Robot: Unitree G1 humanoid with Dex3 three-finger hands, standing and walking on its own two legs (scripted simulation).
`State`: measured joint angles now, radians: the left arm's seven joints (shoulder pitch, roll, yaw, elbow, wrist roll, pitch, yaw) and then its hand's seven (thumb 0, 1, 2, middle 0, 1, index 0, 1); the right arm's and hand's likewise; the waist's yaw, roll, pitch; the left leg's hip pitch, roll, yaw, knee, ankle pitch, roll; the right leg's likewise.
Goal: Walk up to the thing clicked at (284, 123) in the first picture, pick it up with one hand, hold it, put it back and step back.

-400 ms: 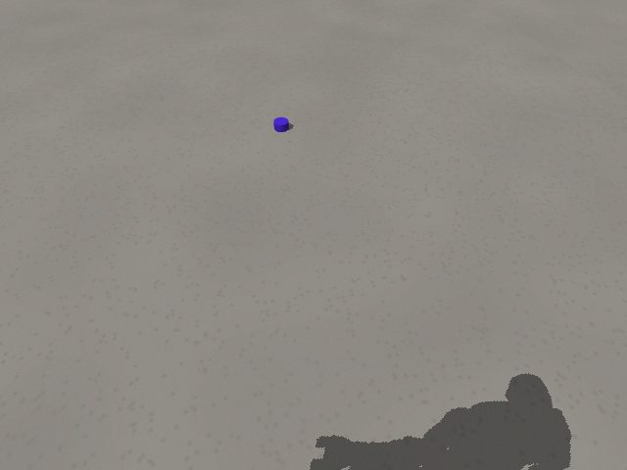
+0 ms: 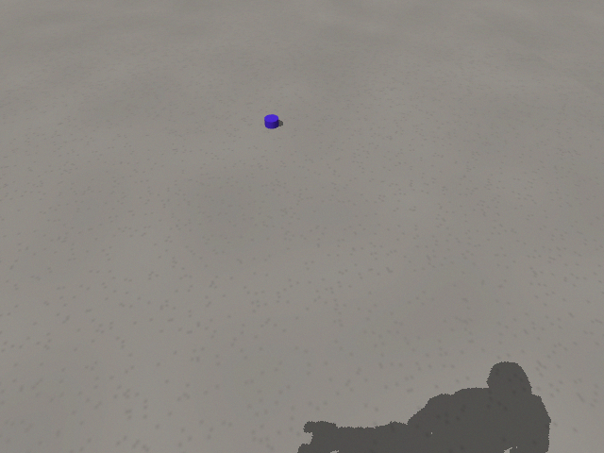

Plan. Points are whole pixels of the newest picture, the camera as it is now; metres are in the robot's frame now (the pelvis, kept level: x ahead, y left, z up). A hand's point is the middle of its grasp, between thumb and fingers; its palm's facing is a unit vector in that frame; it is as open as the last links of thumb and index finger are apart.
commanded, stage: stand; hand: left
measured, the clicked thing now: (271, 121) +2.01 +0.22 -0.76
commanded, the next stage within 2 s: walk up in 0.72 s
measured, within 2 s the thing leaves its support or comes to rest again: neither
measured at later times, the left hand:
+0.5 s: hand out of the picture +0.08 +0.25 -0.16, palm faces -0.02 -0.94 -0.33, open 7.4 cm
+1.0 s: hand out of the picture +0.14 +0.26 -0.13, palm faces -0.06 -0.91 -0.42, open 7.4 cm
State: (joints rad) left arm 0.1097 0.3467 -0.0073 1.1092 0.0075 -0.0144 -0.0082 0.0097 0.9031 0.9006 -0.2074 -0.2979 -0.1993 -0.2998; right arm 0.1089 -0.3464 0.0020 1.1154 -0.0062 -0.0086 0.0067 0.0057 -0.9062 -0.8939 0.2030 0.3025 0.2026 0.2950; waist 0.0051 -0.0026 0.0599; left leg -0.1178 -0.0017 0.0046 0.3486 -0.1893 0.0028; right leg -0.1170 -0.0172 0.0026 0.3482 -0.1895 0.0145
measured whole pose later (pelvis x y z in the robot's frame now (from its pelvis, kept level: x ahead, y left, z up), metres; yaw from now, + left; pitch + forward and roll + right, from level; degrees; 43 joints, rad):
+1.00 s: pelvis +0.05 -0.04 -0.01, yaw -2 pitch -2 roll +1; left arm 0.19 0.46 0.09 1.02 0.03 -0.05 -0.10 0.01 0.90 0.90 -0.21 -0.30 -0.20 -0.30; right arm 0.23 -0.44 -0.11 1.03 -0.04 -0.03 0.08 0.01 -0.90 -0.89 0.21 0.30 0.21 0.30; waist -0.01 0.01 0.03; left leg -0.08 0.05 0.03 0.45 -0.35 0.03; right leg -0.30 -0.08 -0.04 0.57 -0.34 -0.02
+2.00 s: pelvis +0.61 -0.08 -0.03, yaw +1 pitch -3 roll +1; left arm 0.19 0.40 0.06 0.86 0.00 -0.10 -0.08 0.01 0.90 0.90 -0.21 -0.30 -0.20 -0.30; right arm 0.32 -0.44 -0.06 0.94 0.00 -0.05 0.04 0.01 -0.91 -0.89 0.20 0.30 0.20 0.29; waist 0.00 0.06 0.07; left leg -0.20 0.04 0.01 1.11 -0.48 0.03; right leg -0.40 -0.06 -0.08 0.70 -0.25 -0.02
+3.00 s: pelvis +1.07 -0.08 -0.02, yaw -2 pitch -3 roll +2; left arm 0.18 0.38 0.04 0.85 0.00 -0.09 -0.06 0.01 0.90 0.90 -0.21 -0.30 -0.20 -0.30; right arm 0.33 -0.42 -0.04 0.91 0.00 -0.04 0.04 0.01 -0.91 -0.89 0.20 0.30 0.20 0.29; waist -0.02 0.03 0.11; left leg -0.27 0.02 0.03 1.08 -0.45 0.04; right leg -0.34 -0.05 -0.07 0.60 -0.21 -0.04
